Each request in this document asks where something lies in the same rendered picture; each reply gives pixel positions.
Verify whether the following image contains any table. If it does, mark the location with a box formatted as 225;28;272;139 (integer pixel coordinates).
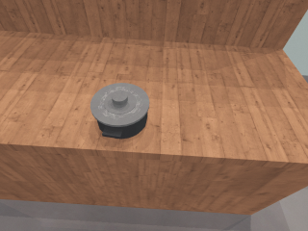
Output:
0;0;308;215

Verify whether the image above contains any lid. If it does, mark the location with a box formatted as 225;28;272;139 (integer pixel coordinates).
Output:
90;83;150;127

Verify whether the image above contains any pot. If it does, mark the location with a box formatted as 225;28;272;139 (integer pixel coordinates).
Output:
97;113;148;140

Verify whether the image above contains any knob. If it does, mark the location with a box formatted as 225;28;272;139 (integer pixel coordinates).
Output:
112;90;128;106

